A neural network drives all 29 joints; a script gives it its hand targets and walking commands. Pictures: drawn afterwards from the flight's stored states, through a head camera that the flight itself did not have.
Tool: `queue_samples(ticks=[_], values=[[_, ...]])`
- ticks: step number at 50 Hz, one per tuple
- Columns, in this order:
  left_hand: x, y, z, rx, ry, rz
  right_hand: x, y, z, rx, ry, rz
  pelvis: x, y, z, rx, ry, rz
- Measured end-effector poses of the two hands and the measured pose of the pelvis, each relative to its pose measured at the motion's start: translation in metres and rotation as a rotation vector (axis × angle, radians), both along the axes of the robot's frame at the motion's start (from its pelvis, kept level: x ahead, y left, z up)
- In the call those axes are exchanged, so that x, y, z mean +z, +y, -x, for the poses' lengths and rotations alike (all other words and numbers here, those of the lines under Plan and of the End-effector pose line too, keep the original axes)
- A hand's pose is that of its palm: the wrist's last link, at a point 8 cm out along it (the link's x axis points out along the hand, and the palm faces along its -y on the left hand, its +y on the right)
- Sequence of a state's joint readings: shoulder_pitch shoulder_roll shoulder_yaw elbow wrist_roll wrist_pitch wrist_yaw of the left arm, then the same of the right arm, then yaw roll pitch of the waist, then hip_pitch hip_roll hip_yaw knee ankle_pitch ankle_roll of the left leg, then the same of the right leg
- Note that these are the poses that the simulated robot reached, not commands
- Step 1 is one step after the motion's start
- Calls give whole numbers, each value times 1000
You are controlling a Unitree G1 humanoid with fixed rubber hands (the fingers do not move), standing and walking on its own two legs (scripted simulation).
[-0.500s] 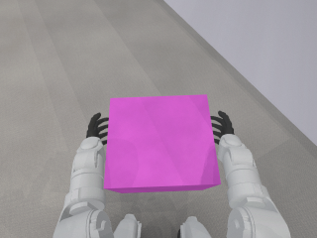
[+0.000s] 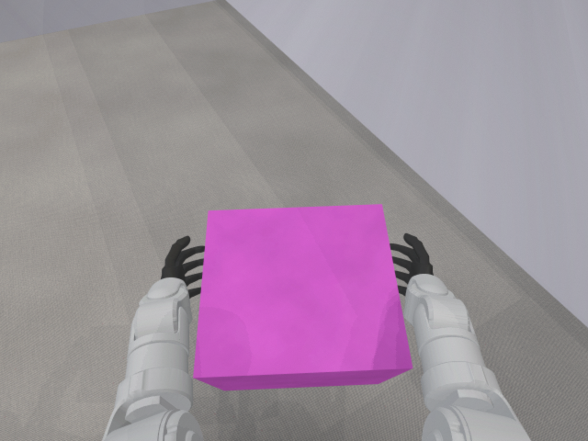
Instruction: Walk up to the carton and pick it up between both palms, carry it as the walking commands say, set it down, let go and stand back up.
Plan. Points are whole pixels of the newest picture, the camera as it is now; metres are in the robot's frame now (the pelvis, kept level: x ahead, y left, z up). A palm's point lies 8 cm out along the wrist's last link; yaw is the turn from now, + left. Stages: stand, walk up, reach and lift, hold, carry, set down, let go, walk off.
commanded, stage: reach and lift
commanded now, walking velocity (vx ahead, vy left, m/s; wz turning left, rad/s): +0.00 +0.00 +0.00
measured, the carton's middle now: (298, 302) +0.36 +0.02 -0.08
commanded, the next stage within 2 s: hold in 1.74 s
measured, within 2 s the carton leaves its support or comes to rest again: neither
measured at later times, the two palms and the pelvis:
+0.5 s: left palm (159, 280) +0.31 +0.20 +0.06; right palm (437, 276) +0.33 -0.16 +0.06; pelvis +0.01 +0.00 +0.02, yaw +0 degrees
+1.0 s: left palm (159, 280) +0.31 +0.19 +0.06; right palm (441, 280) +0.32 -0.16 +0.07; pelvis +0.01 +0.00 +0.02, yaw +0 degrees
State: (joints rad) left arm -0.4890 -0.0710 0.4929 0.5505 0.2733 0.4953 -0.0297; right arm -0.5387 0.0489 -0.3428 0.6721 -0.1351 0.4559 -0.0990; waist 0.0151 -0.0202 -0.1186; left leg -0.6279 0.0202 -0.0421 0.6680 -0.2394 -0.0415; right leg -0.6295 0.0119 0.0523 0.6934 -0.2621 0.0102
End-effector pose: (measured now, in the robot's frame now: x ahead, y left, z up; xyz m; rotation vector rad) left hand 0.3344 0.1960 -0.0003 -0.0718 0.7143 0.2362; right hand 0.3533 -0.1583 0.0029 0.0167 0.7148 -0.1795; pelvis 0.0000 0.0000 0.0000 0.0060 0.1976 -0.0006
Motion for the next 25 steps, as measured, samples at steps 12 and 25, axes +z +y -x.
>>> queue_samples(ticks=[12,25], values=[[33,0,9,-18,-24,22,35,-3,8,6,-25,-22,13,0,-9,-1,-113,2],[60,1,22,-18,-39,-1,59,-3,21,33,-47,-28,19,-2,-12,-2,-237,2]])
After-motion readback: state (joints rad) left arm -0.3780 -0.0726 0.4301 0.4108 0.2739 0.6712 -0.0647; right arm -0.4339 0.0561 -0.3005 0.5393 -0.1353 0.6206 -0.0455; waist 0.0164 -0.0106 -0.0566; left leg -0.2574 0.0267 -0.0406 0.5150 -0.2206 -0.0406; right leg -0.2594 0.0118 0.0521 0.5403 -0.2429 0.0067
